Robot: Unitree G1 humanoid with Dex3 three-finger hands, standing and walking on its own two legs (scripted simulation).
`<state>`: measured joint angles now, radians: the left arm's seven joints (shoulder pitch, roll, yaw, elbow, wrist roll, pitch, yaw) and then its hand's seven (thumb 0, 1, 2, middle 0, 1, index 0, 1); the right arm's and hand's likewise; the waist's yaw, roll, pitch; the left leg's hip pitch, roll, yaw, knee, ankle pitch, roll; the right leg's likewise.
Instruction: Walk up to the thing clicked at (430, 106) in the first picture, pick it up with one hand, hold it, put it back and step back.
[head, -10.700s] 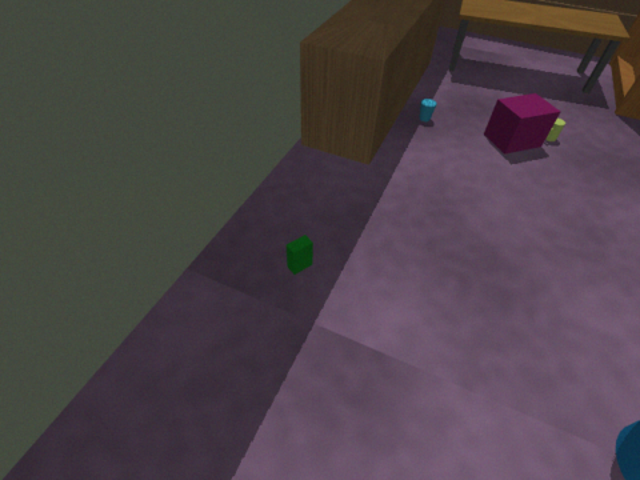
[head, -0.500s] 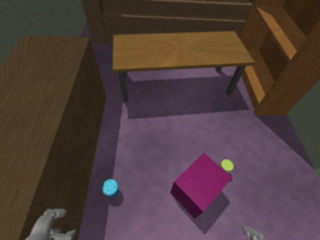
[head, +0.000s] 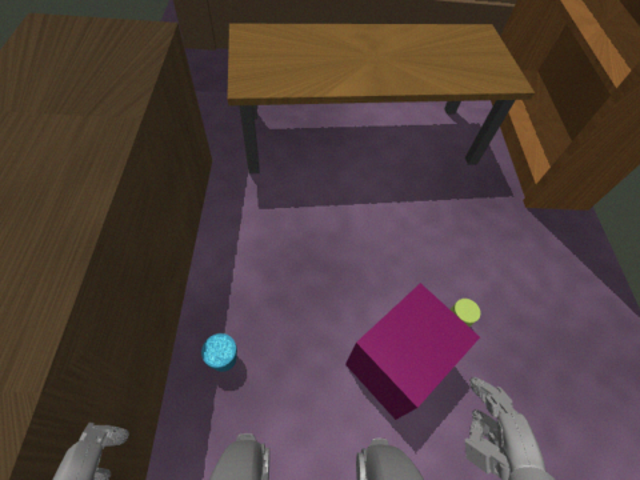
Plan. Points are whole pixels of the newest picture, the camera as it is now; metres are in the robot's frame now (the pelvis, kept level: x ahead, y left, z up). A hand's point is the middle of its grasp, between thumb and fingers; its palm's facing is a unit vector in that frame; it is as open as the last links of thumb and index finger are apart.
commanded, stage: rise first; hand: left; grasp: from above
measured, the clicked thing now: (222, 355) +0.43 +0.24 -0.64
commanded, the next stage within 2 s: none
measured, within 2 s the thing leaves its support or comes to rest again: neither
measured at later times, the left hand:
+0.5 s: hand (155, 425) +0.22 +0.27 -0.30, palm faces -0.44 -0.51 -0.74, open 14.0 cm
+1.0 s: hand (178, 380) +0.32 +0.29 -0.43, palm faces -0.48 -0.13 -0.87, open 14.0 cm
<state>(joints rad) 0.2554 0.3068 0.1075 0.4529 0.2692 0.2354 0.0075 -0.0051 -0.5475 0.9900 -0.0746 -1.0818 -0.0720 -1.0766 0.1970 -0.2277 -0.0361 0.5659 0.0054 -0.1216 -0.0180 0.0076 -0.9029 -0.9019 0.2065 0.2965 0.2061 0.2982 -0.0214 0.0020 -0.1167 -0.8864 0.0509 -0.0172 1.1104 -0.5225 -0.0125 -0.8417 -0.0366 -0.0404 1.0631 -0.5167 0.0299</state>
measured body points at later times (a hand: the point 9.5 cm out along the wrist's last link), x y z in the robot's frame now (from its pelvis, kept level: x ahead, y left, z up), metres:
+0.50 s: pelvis -0.05 -0.01 -0.16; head +0.13 +0.01 +0.26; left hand +0.24 +0.30 -0.26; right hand +0.13 -0.28 -0.27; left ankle +0.00 +0.12 -0.66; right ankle +0.00 -0.14 -0.66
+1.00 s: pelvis -0.09 +0.00 -0.29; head +0.13 +0.03 +0.10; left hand +0.35 +0.29 -0.38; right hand -0.03 -0.29 -0.41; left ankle +0.00 +0.12 -0.66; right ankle -0.01 -0.14 -0.66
